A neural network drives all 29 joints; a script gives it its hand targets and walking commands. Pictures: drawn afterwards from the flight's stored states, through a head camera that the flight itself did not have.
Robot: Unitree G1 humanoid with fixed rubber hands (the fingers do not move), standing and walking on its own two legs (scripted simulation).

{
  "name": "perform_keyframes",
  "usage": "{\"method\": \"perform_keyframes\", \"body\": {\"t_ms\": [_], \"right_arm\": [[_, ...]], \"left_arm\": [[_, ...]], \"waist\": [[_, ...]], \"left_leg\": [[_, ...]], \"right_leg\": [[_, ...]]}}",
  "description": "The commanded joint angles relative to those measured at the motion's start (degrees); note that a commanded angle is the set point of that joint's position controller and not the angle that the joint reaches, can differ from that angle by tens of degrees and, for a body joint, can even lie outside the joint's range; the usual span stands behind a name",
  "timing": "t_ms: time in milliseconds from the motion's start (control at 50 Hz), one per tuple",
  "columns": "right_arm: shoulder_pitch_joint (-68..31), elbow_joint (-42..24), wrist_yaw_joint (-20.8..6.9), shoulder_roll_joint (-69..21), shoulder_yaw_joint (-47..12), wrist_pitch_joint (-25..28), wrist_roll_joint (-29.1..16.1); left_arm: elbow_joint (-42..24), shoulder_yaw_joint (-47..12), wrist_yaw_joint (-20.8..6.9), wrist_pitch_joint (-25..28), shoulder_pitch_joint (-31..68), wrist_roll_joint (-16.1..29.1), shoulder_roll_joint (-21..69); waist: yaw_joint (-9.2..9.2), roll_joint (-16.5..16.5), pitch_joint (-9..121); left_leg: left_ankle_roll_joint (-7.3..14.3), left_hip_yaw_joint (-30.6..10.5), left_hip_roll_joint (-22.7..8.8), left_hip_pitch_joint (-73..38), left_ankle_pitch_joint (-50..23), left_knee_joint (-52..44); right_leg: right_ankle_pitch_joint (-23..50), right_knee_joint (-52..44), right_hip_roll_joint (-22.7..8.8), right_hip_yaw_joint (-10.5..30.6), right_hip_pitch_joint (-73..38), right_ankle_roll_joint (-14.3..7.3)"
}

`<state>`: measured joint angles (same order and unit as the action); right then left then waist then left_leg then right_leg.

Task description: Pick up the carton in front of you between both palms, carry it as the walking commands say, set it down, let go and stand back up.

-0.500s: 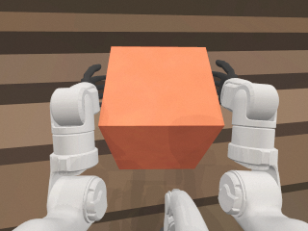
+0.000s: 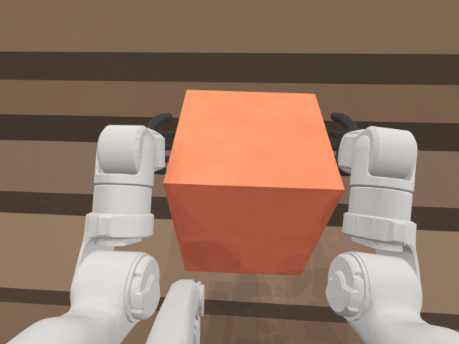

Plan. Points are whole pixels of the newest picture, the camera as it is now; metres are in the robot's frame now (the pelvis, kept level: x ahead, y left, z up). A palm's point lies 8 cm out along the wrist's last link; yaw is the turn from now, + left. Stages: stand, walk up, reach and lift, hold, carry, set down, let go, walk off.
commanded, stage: carry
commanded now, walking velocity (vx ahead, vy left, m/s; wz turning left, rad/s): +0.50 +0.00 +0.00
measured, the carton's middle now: (246, 187) +0.37 +0.01 +0.11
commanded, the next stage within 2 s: none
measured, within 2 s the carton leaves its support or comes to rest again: neither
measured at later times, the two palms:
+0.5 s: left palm out of the picture +0.67 +0.20 +0.34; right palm out of the picture +0.65 -0.10 +0.35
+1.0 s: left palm out of the picture +0.92 +0.21 +0.45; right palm out of the picture +0.95 -0.09 +0.45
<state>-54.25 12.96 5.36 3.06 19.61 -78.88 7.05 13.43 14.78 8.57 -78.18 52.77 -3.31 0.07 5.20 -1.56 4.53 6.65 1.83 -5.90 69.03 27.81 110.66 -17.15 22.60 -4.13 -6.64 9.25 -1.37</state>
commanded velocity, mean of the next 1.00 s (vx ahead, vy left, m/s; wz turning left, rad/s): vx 0.50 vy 0.00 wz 0.00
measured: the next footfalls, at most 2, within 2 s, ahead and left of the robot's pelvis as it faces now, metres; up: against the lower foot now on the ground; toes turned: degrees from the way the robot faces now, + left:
left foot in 0.12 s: +0.29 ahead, +0.16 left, +0.15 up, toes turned +7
right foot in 0.68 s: +0.62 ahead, -0.05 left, +0.29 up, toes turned -7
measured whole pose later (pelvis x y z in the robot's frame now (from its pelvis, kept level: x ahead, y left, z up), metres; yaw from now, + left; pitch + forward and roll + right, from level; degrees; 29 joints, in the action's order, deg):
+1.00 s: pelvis +0.56 +0.04 +0.28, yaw +1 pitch +4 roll -1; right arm -48.6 2.2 4.8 1.3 18.5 -77.5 6.2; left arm 5.6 13.4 10.0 -75.8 49.4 -2.3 0.9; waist 5.1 -2.1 0.3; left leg 6.6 1.4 -2.5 58.4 22.3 104.5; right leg -14.8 32.0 -0.2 -9.1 21.0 -4.8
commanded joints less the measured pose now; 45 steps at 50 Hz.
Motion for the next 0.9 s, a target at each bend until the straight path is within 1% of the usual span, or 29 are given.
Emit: {"method": "perform_keyframes", "body": {"t_ms": [0,20,40,60,80,100,120,140,160,180,220,260,340,400,440,500,540,560,580,600,620,640,660,680,700,720,760,800,880], "right_arm": [[-38.5,2.2,-9.6,-64.8,-32.4,0.8,-24.3],[-39.8,1.2,-9.5,-66.3,-33.5,1.3,-25.9],[-40.6,0.7,-9.4,-67.5,-34.0,1.6,-27.0],[-40.1,-0.8,-9.2,-68.8,-34.9,2.1,-28.3],[-40.9,-3.0,-9.0,-69.4,-35.7,2.5,-29.6],[-42.8,-5.6,-9.1,-70.3,-37.0,2.9,-31.5],[-44.4,-7.8,-9.4,-70.5,-38.6,3.4,-33.6],[-44.7,-8.6,-9.7,-70.6,-39.1,4.4,-34.8],[-47.2,-12.4,-10.4,-71.6,-39.4,4.5,-36.6],[-50.1,-16.4,-10.8,-71.9,-40.5,4.9,-37.9],[-53.0,-21.7,-11.4,-72.2,-41.3,5.1,-38.5],[-49.7,-23.3,-11.3,-70.3,-41.2,4.5,-37.3],[-40.3,-20.6,-10.5,-64.2,-40.7,2.4,-32.6],[-35.2,-12.2,-11.5,-59.6,-38.3,0.6,-28.8],[-36.6,-8.7,-12.6,-59.3,-37.1,0.2,-28.7],[-40.0,-6.7,-13.6,-59.1,-34.6,-0.5,-28.8],[-39.2,-3.9,-13.9,-58.4,-31.7,-0.8,-28.7],[-39.3,-2.8,-13.9,-58.1,-30.2,-1.1,-28.3],[-38.6,-0.3,-13.8,-58.3,-28.9,-1.4,-27.5],[-36.5,1.3,-13.6,-58.0,-28.1,-1.3,-26.6],[-36.6,2.3,-13.5,-58.6,-27.0,-1.0,-25.6],[-36.7,2.9,-13.5,-59.3,-26.1,-0.5,-24.8],[-36.8,2.4,-13.2,-60.0,-25.8,0.3,-24.5],[-36.2,1.9,-12.9,-61.7,-25.6,1.0,-23.4],[-34.9,2.4,-12.5,-60.2,-24.6,1.5,-21.5],[-34.0,1.4,-12.0,-59.8,-24.3,2.2,-20.1],[-37.8,-4.6,-11.0,-60.9,-25.1,2.9,-19.8],[-39.1,-8.9,-10.0,-60.1,-27.0,3.2,-20.2],[-34.9,-12.1,-8.9,-60.3,-32.6,3.2,-21.6]], "left_arm": [[-6.1,-26.7,-16.4,1.5,45.6,25.4,61.1],[-6.6,-26.2,-16.3,1.5,45.8,24.9,61.2],[-6.4,-25.6,-16.1,1.2,44.6,24.7,60.4],[-6.8,-25.3,-15.9,1.2,43.3,24.3,59.7],[-7.6,-25.7,-15.6,1.4,43.5,23.4,59.0],[-8.9,-25.5,-15.0,1.7,43.0,22.5,58.1],[-9.0,-24.7,-14.2,2.2,41.3,20.4,57.1],[-9.4,-23.9,-13.5,2.3,37.9,18.9,55.5],[-11.0,-23.4,-12.7,2.7,39.4,16.8,54.0],[-12.8,-23.3,-12.1,2.5,39.9,16.2,54.2],[-16.5,-25.3,-11.3,2.5,42.8,16.8,53.9],[-20.0,-27.8,-10.6,2.2,43.5,17.3,52.9],[-18.6,-32.4,-10.7,1.2,38.0,18.0,52.4],[-12.5,-32.9,-12.0,-0.2,36.0,19.3,52.5],[-9.3,-32.7,-12.3,-0.7,37.7,19.6,52.9],[-6.2,-31.0,-11.8,-1.1,41.2,20.2,53.6],[-4.7,-30.4,-11.1,-1.4,42.4,20.7,54.9],[-3.6,-30.2,-10.9,-1.4,42.2,21.5,56.1],[-1.9,-29.3,-10.8,-1.5,41.9,22.3,57.0],[-1.1,-29.2,-10.9,-1.3,41.4,23.4,58.9],[-0.6,-28.8,-11.1,-0.9,41.4,24.4,60.3],[-1.4,-28.5,-11.5,-0.3,42.0,25.0,62.1],[-3.0,-28.9,-12.1,0.6,44.1,26.2,64.0],[-4.1,-29.9,-12.8,1.5,44.6,26.8,64.7],[-4.0,-31.0,-13.6,2.4,45.8,29.1,67.4],[-7.8,-31.7,-14.4,3.3,47.5,31.5,69.0],[-15.5,-33.5,-15.3,5.0,55.2,34.2,71.7],[-18.8,-34.9,-15.6,5.1,55.7,35.2,72.4],[-18.5,-34.3,-15.0,4.1,46.8,31.8,68.7]], "waist": [[-3.24,11.3,9.7],[-4.27,13.3,10.7],[-6.05,18.1,15.2],[-10.7,22.9,21.6],[-14.66,23.0,27.7],[-17.01,17.7,31.8],[-13.68,6.0,34.5],[-12.57,-16.7,41.8],[-10.83,-11.5,45.7],[-10.08,-6.3,42.9],[-8.3,-6.6,33.7],[-8.89,-3.0,29.6],[-9.98,0.7,28.2],[-13.75,-5.7,25.7],[-13.2,-2.6,19.9],[-8.73,-3.1,11.1],[-6.92,-8.4,9.3],[-6.25,-8.7,10.1],[-4.72,-12.3,13.6],[-3.12,-15.3,18.5],[0.95,-16.9,23.4],[4.83,-15.6,27.6],[6.5,-10.9,30.5],[3.59,6.1,34.5],[2.24,14.9,40.6],[0.83,8.4,41.9],[-1.73,3.2,32.0],[-2.46,3.5,27.0],[-1.52,2.1,25.5]], "left_leg": [[-1.1,7.0,-2.0,-12.3,-2.1,-28.0],[-0.4,10.9,0.6,-26.0,-6.4,-39.1],[0.9,14.5,4.4,-33.8,-12.0,-39.6],[2.2,16.6,7.3,-38.4,-12.9,-40.5],[2.1,17.5,10.7,-44.9,-11.9,-48.3],[0.8,11.9,13.2,-54.6,-12.9,-64.4],[4.0,-17.7,0.8,-67.7,-13.6,-79.4],[10.7,-47.8,-11.5,-76.5,-26.1,-90.4],[12.5,-45.2,-12.8,-77.0,-24.3,-86.1],[11.3,-38.6,-10.5,-74.4,-21.1,-81.5],[8.2,-29.4,-9.2,-71.1,-18.1,-81.3],[7.0,-23.9,-8.5,-71.0,-11.4,-83.1],[8.2,-18.2,-10.0,-79.6,-25.3,-84.1],[13.1,-23.0,-15.0,-92.4,-32.2,-87.9],[10.7,-21.1,-15.5,-94.6,-23.9,-89.8],[4.2,-10.0,-7.1,-73.5,-7.8,-97.7],[5.8,-2.3,-5.2,-60.9,-19.1,-109.5],[4.9,5.1,-2.3,-55.6,-36.9,-109.2],[4.9,9.0,-2.2,-54.8,-64.5,-104.2],[4.9,9.1,-3.8,-59.5,-89.9,-97.5],[3.6,9.2,-5.0,-65.0,-104.5,-88.5],[1.8,10.0,-5.3,-69.9,-108.0,-75.9],[-0.4,9.0,-3.4,-67.4,-97.2,-59.8],[-5.8,4.1,5.1,-46.8,-45.3,-34.0],[-7.5,-4.4,14.3,-34.8,-17.7,-8.5],[-4.8,-12.6,11.4,-31.6,-18.0,0.5],[-1.6,-10.3,7.7,-23.5,-18.9,-2.9],[0.5,-8.0,5.6,-20.8,-17.3,-6.3],[-0.5,-3.5,3.1,-14.0,-10.7,-17.3]], "right_leg": [[4.3,-22.6,-7.0,4.7,1.4,-9.1],[21.6,-23.5,-5.0,-1.2,8.9,-9.3],[52.4,-17.1,-6.1,-3.6,5.6,-9.9],[81.8,-7.6,-7.7,-5.6,-1.7,-8.6],[93.2,6.6,-7.7,-6.3,-7.6,-6.5],[83.2,23.3,-4.6,-4.2,-7.3,-3.9],[40.8,40.5,-0.3,2.7,9.6,0.3],[3.9,64.9,9.3,11.2,21.9,3.1],[5.6,80.8,8.8,19.5,25.0,1.3],[7.8,84.7,6.7,17.1,29.2,-0.3],[6.0,85.0,2.9,14.0,38.5,-3.0],[5.8,82.4,1.6,11.8,42.9,-4.6],[-0.2,68.3,1.0,6.6,49.9,-4.6],[-11.0,96.0,1.5,4.3,73.3,-6.0],[-15.6,102.1,-0.1,6.1,84.6,-6.5],[-7.9,85.1,-1.7,-0.4,73.0,-3.9],[-5.8,67.6,-1.7,-4.9,53.0,-4.0],[-3.9,56.9,-0.1,-7.6,41.2,-4.8],[3.7,52.2,3.2,-10.4,30.5,-6.5],[6.0,48.8,5.9,-12.0,25.8,-8.0],[3.6,44.2,8.2,-12.9,20.5,-8.0],[3.3,33.5,10.4,-12.6,14.0,-7.1],[5.5,19.2,10.9,-5.6,4.2,-6.3],[31.9,8.1,-4.9,26.1,-13.3,-15.2],[46.2,2.4,-14.1,49.3,-21.3,-23.2],[32.9,6.0,-12.6,45.2,-19.4,-22.7],[10.9,6.3,-9.9,37.0,-11.9,-15.3],[-4.0,3.6,-9.1,30.7,-7.8,-12.1],[3.1,0.3,-11.1,24.2,-11.9,-13.2]]}}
